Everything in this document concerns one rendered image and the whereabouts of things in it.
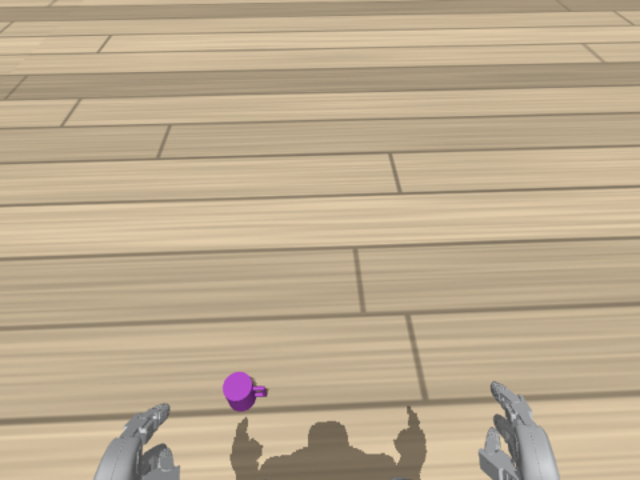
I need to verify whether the right robot hand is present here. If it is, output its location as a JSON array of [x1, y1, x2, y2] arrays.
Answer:
[[478, 381, 560, 480]]

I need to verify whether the left robot hand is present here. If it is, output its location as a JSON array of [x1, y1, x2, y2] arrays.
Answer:
[[93, 403, 180, 480]]

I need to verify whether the mug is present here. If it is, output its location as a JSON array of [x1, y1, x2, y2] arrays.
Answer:
[[223, 372, 267, 412]]

